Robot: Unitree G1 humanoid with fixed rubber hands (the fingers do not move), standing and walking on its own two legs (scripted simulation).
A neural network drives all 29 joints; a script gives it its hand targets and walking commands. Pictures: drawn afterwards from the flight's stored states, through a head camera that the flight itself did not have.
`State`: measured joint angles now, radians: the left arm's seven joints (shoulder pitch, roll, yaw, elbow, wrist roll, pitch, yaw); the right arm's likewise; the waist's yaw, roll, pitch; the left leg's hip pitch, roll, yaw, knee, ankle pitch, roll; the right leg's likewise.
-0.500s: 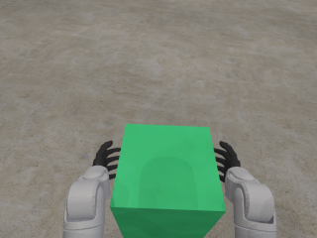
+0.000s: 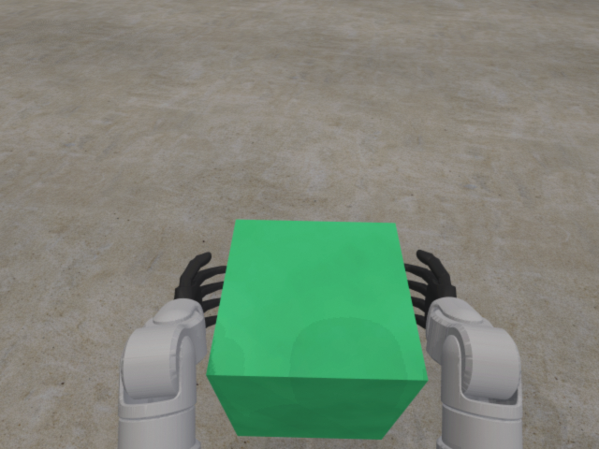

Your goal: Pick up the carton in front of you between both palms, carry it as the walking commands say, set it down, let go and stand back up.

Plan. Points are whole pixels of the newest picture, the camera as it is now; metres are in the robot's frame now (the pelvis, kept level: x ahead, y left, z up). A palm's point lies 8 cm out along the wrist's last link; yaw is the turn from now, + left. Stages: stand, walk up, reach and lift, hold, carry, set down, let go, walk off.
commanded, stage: carry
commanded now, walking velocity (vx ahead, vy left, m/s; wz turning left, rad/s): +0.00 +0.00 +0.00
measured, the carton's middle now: (312, 335) +0.28 +0.00 +0.01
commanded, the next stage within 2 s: hold in 1.46 s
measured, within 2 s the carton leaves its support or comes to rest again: neither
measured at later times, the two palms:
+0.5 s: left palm (187, 290) +0.31 +0.17 +0.08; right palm (415, 289) +0.31 -0.13 +0.08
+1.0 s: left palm (188, 329) +0.27 +0.16 +0.04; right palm (415, 329) +0.27 -0.13 +0.04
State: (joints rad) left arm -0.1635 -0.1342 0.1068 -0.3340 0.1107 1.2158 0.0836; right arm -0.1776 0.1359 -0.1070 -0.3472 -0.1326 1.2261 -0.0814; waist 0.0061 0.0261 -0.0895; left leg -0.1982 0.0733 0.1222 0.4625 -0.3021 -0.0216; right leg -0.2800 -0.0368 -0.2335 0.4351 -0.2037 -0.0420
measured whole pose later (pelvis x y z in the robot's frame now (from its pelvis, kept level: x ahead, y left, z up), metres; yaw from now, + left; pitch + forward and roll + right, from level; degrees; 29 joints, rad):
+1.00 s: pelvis +0.00 +0.02 +0.00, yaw +0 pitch +1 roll +0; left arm -0.15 -0.13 0.11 0.06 0.22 0.87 0.03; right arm -0.16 0.13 -0.12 0.07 -0.23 0.86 -0.03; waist 0.00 0.01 -0.12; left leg -0.19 0.04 0.14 0.50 -0.33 0.01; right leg -0.29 -0.08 -0.21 0.51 -0.24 -0.02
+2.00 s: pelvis -0.06 +0.00 +0.00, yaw +3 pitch -10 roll +0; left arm -0.28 -0.16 0.23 0.30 0.28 0.70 -0.01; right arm -0.27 0.15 -0.22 0.24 -0.30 0.74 0.00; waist -0.01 0.03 0.06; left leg -0.04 -0.01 0.00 0.44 -0.23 0.01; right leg -0.11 0.00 -0.05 0.42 -0.13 -0.02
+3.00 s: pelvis -0.08 +0.02 -0.10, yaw +5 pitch +31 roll +0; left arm -0.59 -0.11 0.33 0.57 0.18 0.13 0.06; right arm -0.57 0.13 -0.41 0.51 -0.21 0.14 -0.03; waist -0.03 0.03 -0.08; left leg -1.22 -0.06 -0.01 1.09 -0.41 0.03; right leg -1.26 0.00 0.04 1.05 -0.32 0.03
